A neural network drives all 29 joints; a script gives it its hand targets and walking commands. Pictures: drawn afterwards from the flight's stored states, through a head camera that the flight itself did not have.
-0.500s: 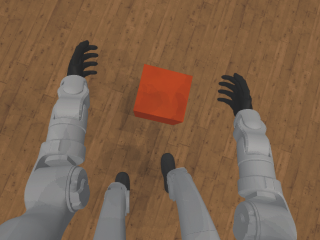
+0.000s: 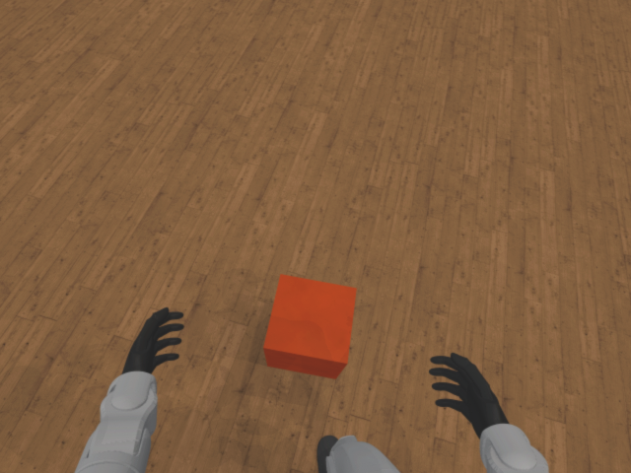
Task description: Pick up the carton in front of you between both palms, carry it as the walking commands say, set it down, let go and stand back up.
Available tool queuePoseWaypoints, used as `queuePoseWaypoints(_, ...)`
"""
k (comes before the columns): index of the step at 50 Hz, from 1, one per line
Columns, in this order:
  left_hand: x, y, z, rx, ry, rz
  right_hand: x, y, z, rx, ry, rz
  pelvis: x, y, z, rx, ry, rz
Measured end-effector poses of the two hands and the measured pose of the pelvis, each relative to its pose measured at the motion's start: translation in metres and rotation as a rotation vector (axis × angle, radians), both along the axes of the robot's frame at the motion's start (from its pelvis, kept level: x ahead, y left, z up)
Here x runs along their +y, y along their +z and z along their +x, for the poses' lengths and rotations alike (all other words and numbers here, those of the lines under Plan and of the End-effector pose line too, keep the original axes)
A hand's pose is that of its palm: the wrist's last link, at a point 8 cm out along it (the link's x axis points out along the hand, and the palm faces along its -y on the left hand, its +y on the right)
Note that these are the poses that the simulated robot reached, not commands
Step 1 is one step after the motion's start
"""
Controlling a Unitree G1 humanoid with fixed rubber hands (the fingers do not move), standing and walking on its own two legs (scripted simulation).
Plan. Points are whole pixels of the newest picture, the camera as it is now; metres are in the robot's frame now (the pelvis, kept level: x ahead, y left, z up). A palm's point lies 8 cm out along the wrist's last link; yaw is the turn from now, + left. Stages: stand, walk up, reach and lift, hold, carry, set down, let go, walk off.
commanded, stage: let go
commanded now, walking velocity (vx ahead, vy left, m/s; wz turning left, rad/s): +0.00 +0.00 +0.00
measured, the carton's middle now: (309, 329) +0.45 -0.08 -0.63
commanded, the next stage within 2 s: stand in 0.74 s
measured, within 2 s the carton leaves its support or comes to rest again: neither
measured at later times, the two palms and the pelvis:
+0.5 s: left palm (49, 471) +0.18 +0.27 -0.05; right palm (461, 405) +0.19 -0.20 -0.05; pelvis +0.02 +0.04 +0.01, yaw +0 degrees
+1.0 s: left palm out of the picture +0.14 +0.30 -0.06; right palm (510, 426) +0.16 -0.28 -0.09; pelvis +0.02 +0.00 +0.01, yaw +1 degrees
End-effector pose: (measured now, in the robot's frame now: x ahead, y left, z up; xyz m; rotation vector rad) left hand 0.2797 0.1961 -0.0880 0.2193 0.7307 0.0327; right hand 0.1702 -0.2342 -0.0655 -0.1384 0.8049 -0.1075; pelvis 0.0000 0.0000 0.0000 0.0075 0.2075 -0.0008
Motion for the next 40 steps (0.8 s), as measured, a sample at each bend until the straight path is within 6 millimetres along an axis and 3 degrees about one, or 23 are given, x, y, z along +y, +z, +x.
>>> queuePoseWaypoints(5, 0.020, 0.011, -0.029, 0.015, 0.013, -0.007, 0.010, 0.009, -0.004, 0.004, 0.006, -0.005, 0.009, 0.008, 0.009, -0.073, -0.003, -0.012)
queuePoseWaypoints(14, 0.061, 0.032, -0.077, 0.037, 0.049, -0.008, 0.030, 0.015, 0.011, -0.015, 0.037, -0.006, 0.029, 0.016, 0.021, -0.173, -0.002, -0.027)
queuePoseWaypoints(19, 0.074, 0.038, -0.097, 0.051, 0.063, -0.011, 0.038, 0.015, 0.015, -0.017, 0.052, -0.008, 0.035, 0.017, 0.023, -0.219, 0.002, -0.029)
queuePoseWaypoints(25, 0.074, 0.036, -0.104, 0.044, 0.074, -0.005, 0.033, 0.017, 0.017, -0.009, 0.032, -0.048, 0.036, 0.015, 0.023, -0.241, -0.002, -0.027)
queuePoseWaypoints(37, 0.049, 0.038, -0.102, 0.038, 0.054, -0.008, 0.010, 0.017, -0.001, 0.025, 0.004, -0.069, 0.018, 0.014, 0.013, -0.274, -0.010, -0.020)
queuePoseWaypoints(40, 0.057, 0.032, -0.111, 0.071, 0.058, 0.065, -0.003, 0.008, -0.004, 0.019, 0.015, -0.109, 0.013, 0.012, 0.011, -0.243, -0.003, -0.017)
